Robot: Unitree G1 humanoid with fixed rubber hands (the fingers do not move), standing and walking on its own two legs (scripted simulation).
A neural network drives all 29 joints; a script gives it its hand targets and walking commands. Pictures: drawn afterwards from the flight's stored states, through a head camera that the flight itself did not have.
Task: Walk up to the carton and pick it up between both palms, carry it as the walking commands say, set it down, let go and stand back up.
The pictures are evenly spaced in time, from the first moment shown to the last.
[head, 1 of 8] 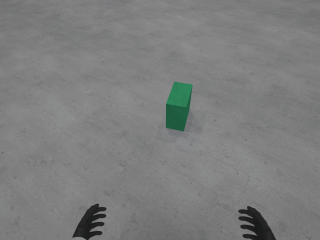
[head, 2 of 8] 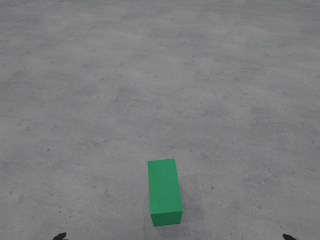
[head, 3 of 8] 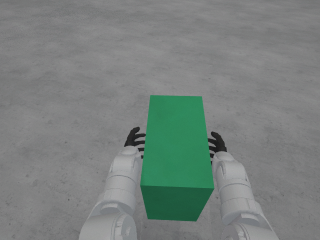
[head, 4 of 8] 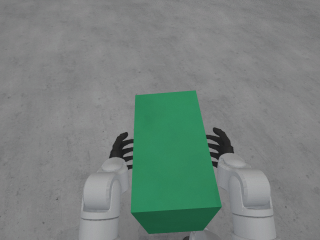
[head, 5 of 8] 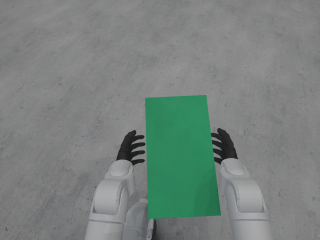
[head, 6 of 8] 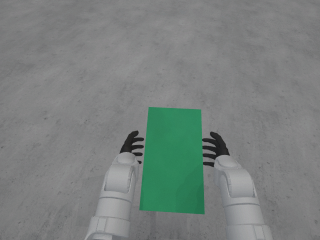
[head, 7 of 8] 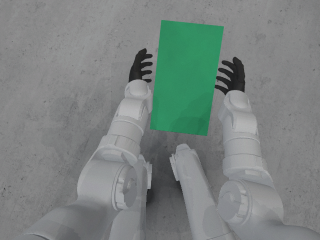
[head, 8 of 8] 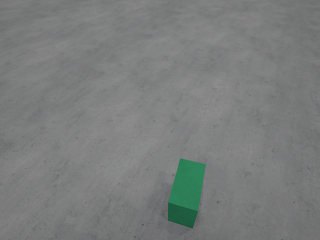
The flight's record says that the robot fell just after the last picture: no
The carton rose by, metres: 0.67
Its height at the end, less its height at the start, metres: +0.00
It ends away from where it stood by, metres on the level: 8.03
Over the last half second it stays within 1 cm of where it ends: yes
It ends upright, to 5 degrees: yes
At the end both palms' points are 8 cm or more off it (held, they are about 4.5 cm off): yes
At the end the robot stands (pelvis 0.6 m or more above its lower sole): yes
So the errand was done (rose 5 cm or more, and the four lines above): yes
